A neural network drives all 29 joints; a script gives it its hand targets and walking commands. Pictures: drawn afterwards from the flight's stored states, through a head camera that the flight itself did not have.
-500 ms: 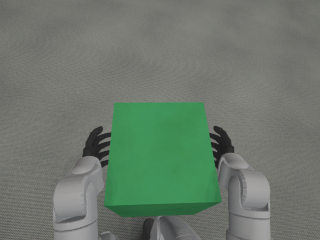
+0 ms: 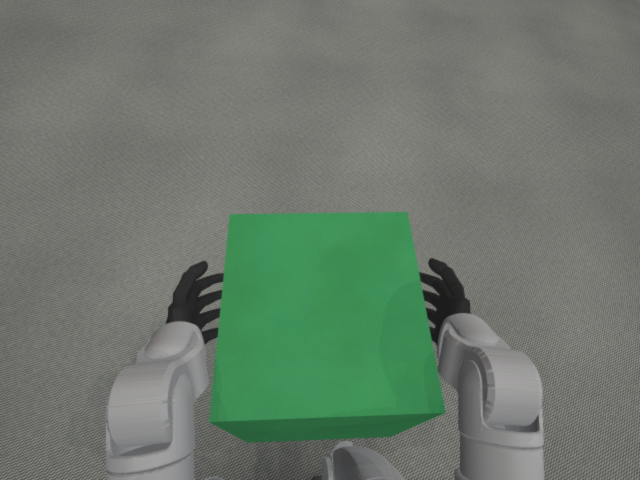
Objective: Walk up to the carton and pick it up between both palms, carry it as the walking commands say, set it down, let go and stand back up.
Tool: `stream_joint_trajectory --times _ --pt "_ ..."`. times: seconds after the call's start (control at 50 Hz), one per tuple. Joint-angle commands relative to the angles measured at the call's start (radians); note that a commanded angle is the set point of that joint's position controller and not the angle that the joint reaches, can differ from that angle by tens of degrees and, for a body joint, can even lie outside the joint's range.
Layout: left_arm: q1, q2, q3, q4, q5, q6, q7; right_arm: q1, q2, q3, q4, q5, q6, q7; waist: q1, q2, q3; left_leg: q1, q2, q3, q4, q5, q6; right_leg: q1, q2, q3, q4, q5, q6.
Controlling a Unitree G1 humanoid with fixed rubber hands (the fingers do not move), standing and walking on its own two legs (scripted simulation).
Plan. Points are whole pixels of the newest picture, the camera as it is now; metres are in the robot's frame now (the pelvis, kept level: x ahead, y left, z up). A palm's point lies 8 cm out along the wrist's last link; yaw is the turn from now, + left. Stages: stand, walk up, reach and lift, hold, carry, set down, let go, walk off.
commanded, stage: carry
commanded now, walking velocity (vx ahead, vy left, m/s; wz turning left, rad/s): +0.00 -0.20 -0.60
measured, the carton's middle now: (319, 338) +0.29 -0.01 -0.01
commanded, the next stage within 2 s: none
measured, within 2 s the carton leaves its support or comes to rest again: neither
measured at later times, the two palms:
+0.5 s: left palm (390, 335) +0.27 -0.08 +0.04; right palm out of the picture +0.21 -0.36 +0.07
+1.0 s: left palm (632, 403) +0.19 -0.33 +0.06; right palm out of the picture +0.03 -0.57 +0.06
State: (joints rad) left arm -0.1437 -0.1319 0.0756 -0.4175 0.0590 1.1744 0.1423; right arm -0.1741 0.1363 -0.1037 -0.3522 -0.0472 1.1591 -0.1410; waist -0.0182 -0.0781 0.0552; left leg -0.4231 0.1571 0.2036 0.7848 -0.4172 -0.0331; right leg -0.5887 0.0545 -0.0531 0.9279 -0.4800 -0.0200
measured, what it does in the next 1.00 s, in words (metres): steps to the right, turning right: right foot, then left foot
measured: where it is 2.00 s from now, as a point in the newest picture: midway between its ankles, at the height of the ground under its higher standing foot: outside the picture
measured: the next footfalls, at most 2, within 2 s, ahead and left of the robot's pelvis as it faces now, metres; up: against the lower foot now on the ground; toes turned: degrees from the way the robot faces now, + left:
right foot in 0.12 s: +0.06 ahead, -0.17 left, +0.00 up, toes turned -9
left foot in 0.48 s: +0.03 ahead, -0.07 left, +0.00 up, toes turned -5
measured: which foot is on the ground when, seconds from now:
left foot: down 0.00-0.14, up 0.16-0.46, down 0.48-0.76, up 0.78-1.00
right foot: up 0.00-0.10, down 0.12-0.48, up 0.50-0.74, down 0.76-1.00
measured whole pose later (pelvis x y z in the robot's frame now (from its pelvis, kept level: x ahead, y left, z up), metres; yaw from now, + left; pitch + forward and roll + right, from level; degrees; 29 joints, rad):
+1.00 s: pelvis -0.11 -0.29 +0.00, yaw -29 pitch +3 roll -1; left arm -0.17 -0.14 0.04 -0.34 0.08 1.18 0.14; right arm -0.19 0.14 -0.17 -0.36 -0.03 1.21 -0.15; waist -0.08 -0.02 0.07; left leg -0.47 0.06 0.13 0.86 -0.54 -0.09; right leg -0.49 0.03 -0.07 0.73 -0.29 -0.06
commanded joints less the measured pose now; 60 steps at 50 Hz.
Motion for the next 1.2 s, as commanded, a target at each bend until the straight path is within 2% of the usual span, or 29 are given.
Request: stream_joint_trajectory --times 0.0,0.02,0.08,0.1,0.12,0.14,0.18,0.22,0.38,0.42,0.44,0.46,0.48,0.54,0.68,0.72,0.74,0.76,0.78,0.86,0.88,0.96,1.0,1.02,1.04,1.06,1.08,1.12,1.18 --pt "-0.596 -0.915 -0.792 -0.226 -0.417 -0.025 -0.270 -0.514 0.950 0.748 -0.158 0.396 -0.029 0.286 0.012 0.409 -0.504 0.451 0.389 -0.219 -0.229 0.851 0.100 -0.035 -0.169 0.111 0.022 0.016 0.023" --pt "-0.581 -0.901 -0.787 -0.206 -0.412 -0.023 -0.265 -0.495 0.943 0.722 -0.131 0.390 -0.028 0.284 0.015 0.453 -0.535 0.401 0.301 -0.115 -0.186 0.764 0.036 0.078 -0.136 0.068 -0.116 0.104 0.022" --pt "-0.617 -0.917 -0.783 -0.203 -0.447 -0.027 -0.277 -0.583 0.959 0.746 -0.225 0.390 -0.035 0.264 0.009 0.259 -0.576 0.234 0.200 -0.036 0.014 0.654 -0.033 0.395 -0.025 -0.021 -0.376 0.186 0.023" --pt "-0.536 -0.878 -0.746 -0.174 -0.420 -0.026 -0.274 -0.521 0.929 0.769 -0.200 0.381 -0.024 0.259 0.030 0.065 -0.579 0.028 0.151 -0.029 0.147 0.385 -0.071 0.559 -0.149 0.172 -0.425 0.448 -0.036" --pt "-0.513 -0.874 -0.759 -0.181 -0.432 -0.034 -0.278 -0.537 0.918 0.797 -0.261 0.385 -0.031 0.260 0.011 -0.283 -0.568 -0.181 0.017 0.000 0.300 -0.230 -0.124 0.637 -0.334 0.415 -0.397 1.031 -0.129" --pt "-0.424 -0.903 -0.714 -0.094 -0.409 -0.029 -0.277 -0.592 0.925 0.790 -0.262 0.398 -0.021 0.250 0.029 -0.368 -0.590 -0.260 -0.039 -0.049 0.363 -0.365 -0.120 0.700 -0.332 0.395 -0.369 1.418 -0.189" --pt "-0.436 -0.945 -0.711 -0.053 -0.405 -0.018 -0.282 -0.571 0.959 0.777 -0.230 0.398 -0.019 0.250 0.027 -0.156 -0.654 -0.302 -0.042 -0.088 0.448 -0.270 -0.096 0.808 -0.278 0.286 -0.292 1.460 -0.150" --pt "-0.528 -0.927 -0.706 -0.165 -0.406 -0.040 -0.282 -0.644 0.973 0.810 -0.259 0.423 -0.034 0.257 0.036 -0.200 -0.640 -0.293 -0.065 -0.085 0.385 -0.173 -0.086 0.780 -0.263 0.346 -0.324 1.344 -0.147" --pt "-0.509 -0.870 -0.745 -0.236 -0.369 -0.056 -0.248 -0.546 0.950 0.784 -0.240 0.442 -0.048 0.259 0.023 0.012 -0.680 0.035 -0.096 -0.143 0.068 -0.058 -0.023 0.586 -0.234 0.355 -0.450 1.007 -0.100" --pt "-0.565 -0.861 -0.791 -0.306 -0.402 -0.059 -0.248 -0.451 0.926 0.757 -0.225 0.409 -0.059 0.257 -0.018 -0.034 -0.677 0.494 -0.050 -0.086 -0.343 0.013 0.031 0.274 -0.143 0.214 -0.488 1.124 0.172" --pt "-0.627 -0.894 -0.835 -0.325 -0.419 -0.047 -0.239 -0.447 0.944 0.738 -0.228 0.399 -0.057 0.263 -0.042 0.220 -0.705 0.707 0.111 -0.218 -0.506 0.216 0.089 0.099 -0.051 0.107 -0.315 0.833 0.189" --pt "-0.552 -0.865 -0.825 -0.327 -0.382 -0.037 -0.233 -0.385 0.939 0.730 -0.174 0.400 -0.051 0.274 -0.009 0.646 -0.773 0.842 0.487 -0.604 -0.298 0.803 0.186 -0.120 0.013 0.105 0.075 -0.027 0.138" --pt "-0.656 -0.869 -0.849 -0.344 -0.428 -0.040 -0.237 -0.464 0.951 0.724 -0.217 0.415 -0.064 0.268 -0.012 0.531 -0.712 0.760 0.563 -0.601 -0.318 0.996 0.299 -0.206 -0.059 0.184 0.255 -0.106 0.066" --pt "-0.530 -0.905 -0.817 -0.242 -0.416 -0.024 -0.248 -0.508 0.895 0.717 -0.283 0.393 -0.046 0.277 0.004 0.292 -0.656 0.716 0.326 -0.243 -0.195 1.055 0.136 -0.180 -0.100 0.127 0.146 0.055 0.054" --pt "-0.435 -0.865 -0.746 -0.132 -0.428 -0.011 -0.277 -0.439 0.853 0.718 -0.261 0.305 -0.018 0.237 -0.008 0.320 -0.565 0.460 0.245 -0.002 -0.075 0.989 0.032 0.222 -0.001 -0.152 -0.320 0.142 0.077" --pt "-0.470 -0.884 -0.749 -0.095 -0.452 -0.008 -0.306 -0.419 0.848 0.727 -0.214 0.295 -0.012 0.240 0.021 0.042 -0.568 0.150 0.165 -0.003 0.093 0.489 -0.047 0.497 -0.130 0.108 -0.487 0.503 0.011" --pt "-0.449 -0.879 -0.725 -0.049 -0.429 0.000 -0.300 -0.426 0.849 0.721 -0.201 0.309 -0.003 0.245 0.021 -0.169 -0.561 -0.097 0.036 0.028 0.228 -0.038 -0.101 0.644 -0.312 0.327 -0.415 1.112 -0.085" --pt "-0.422 -0.861 -0.704 -0.066 -0.411 0.004 -0.296 -0.419 0.885 0.739 -0.129 0.328 0.011 0.255 0.016 -0.290 -0.528 -0.222 -0.008 -0.018 0.289 -0.349 -0.122 0.688 -0.359 0.348 -0.372 1.452 -0.128" --pt "-0.466 -0.906 -0.714 -0.046 -0.402 -0.009 -0.296 -0.528 0.892 0.754 -0.188 0.347 0.004 0.262 0.027 -0.346 -0.538 -0.231 -0.029 -0.069 0.264 -0.344 -0.137 0.723 -0.323 0.288 -0.339 1.576 -0.159" --pt "-0.462 -0.897 -0.660 -0.088 -0.351 -0.031 -0.278 -0.654 0.924 0.806 -0.216 0.427 0.006 0.289 0.029 -0.250 -0.606 -0.120 -0.049 -0.090 0.247 -0.180 -0.084 0.615 -0.315 0.249 -0.376 1.126 -0.137" --pt "-0.466 -0.895 -0.670 -0.118 -0.335 -0.037 -0.261 -0.667 0.922 0.804 -0.238 0.453 0.000 0.294 0.037 -0.119 -0.645 -0.083 -0.077 -0.093 0.144 -0.167 -0.070 0.655 -0.321 0.261 -0.379 1.030 -0.144" --pt "-0.587 -0.912 -0.695 -0.198 -0.341 -0.050 -0.239 -0.692 0.971 0.801 -0.200 0.497 0.007 0.315 0.021 -0.061 -0.626 0.102 -0.099 -0.080 -0.122 0.012 -0.017 0.496 -0.335 0.207 -0.387 0.683 -0.151" --pt "-0.526 -0.912 -0.711 -0.167 -0.315 -0.028 -0.233 -0.556 0.964 0.781 -0.118 0.479 0.018 0.321 -0.002 0.221 -0.651 0.348 0.052 -0.261 -0.342 0.156 0.078 0.271 -0.219 0.148 -0.303 0.438 -0.068" --pt "-0.534 -0.903 -0.722 -0.180 -0.315 -0.022 -0.234 -0.577 0.917 0.766 -0.135 0.473 0.010 0.329 -0.003 0.412 -0.591 0.334 0.246 -0.490 -0.421 0.281 0.157 0.156 -0.079 0.048 -0.247 0.174 0.007" --pt "-0.598 -0.899 -0.744 -0.226 -0.343 -0.023 -0.245 -0.569 0.923 0.772 -0.143 0.470 -0.006 0.325 0.007 0.472 -0.606 0.351 0.292 -0.495 -0.360 0.382 0.235 0.171 -0.079 0.078 -0.201 0.021 -0.004" --pt "-0.606 -0.914 -0.733 -0.185 -0.339 -0.028 -0.248 -0.614 0.950 0.766 -0.136 0.470 -0.015 0.318 0.018 0.427 -0.643 0.346 0.217 -0.370 -0.282 0.414 0.197 0.261 -0.096 0.090 -0.257 0.089 -0.035" --pt "-0.624 -0.922 -0.757 -0.235 -0.386 -0.036 -0.263 -0.603 0.938 0.765 -0.175 0.447 -0.016 0.313 0.018 0.219 -0.637 0.272 0.137 -0.253 -0.227 0.349 0.128 0.342 -0.117 0.114 -0.387 0.247 -0.053" --pt "-0.696 -0.929 -0.763 -0.203 -0.433 -0.028 -0.271 -0.617 0.964 0.742 -0.134 0.438 -0.006 0.293 0.001 0.090 -0.627 0.131 -0.005 -0.130 -0.205 0.186 0.022 0.519 -0.219 0.206 -0.469 0.564 -0.082" --pt "-0.602 -0.907 -0.735 -0.139 -0.400 -0.015 -0.285 -0.635 0.919 0.746 -0.141 0.407 0.002 0.282 0.015 -0.031 -0.559 0.095 -0.076 -0.089 -0.136 -0.034 0.000 0.470 -0.316 0.315 -0.559 0.449 -0.107"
